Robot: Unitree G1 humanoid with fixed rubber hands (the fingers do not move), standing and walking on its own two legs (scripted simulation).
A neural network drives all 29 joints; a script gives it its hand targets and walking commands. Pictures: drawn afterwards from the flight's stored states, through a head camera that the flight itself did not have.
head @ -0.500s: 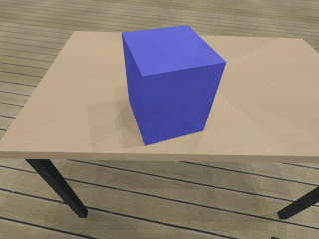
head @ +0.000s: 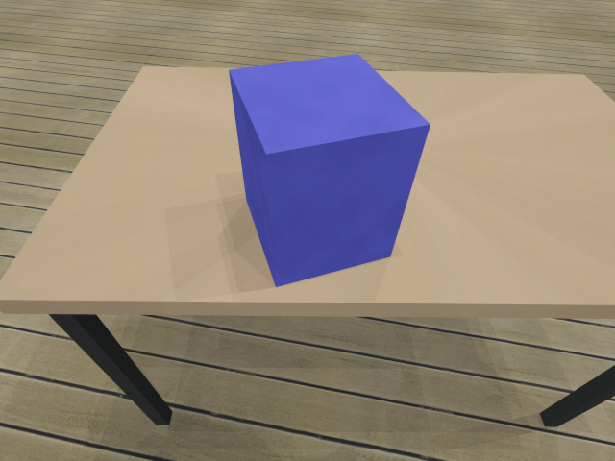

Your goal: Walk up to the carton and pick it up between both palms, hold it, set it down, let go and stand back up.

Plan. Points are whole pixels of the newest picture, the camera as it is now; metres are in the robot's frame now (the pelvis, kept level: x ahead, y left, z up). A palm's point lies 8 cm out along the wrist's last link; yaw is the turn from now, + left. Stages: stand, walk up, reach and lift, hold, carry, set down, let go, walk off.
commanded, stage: walk up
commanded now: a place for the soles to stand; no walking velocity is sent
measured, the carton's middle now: (316, 171) +0.51 +0.00 +0.11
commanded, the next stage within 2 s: reach and lift in 0.04 s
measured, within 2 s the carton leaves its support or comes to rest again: neither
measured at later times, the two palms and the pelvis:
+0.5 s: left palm (92, 434) +0.18 +0.29 -0.05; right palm (543, 437) +0.18 -0.30 -0.07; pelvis +0.01 -0.01 -0.01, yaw +0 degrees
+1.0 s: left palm out of the picture +0.14 +0.25 -0.01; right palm (565, 451) +0.15 -0.29 -0.02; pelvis -0.02 +0.00 +0.01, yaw +0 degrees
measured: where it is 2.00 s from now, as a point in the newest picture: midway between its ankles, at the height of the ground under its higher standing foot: outside the picture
